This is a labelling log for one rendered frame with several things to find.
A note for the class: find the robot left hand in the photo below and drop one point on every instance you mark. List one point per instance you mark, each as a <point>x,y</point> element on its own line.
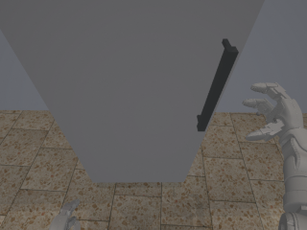
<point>62,221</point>

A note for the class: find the robot right forearm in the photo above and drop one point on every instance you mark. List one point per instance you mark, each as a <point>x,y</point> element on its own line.
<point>294,149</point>

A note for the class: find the fridge door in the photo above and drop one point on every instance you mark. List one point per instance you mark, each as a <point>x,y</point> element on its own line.
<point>126,79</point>

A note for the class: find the robot right hand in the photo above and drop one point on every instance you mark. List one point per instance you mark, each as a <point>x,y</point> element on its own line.
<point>287,112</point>

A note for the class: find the handle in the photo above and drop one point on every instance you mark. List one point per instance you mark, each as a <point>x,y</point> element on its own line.
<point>226,63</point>

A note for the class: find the right robot upper arm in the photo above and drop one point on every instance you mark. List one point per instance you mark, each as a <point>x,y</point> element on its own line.
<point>292,221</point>

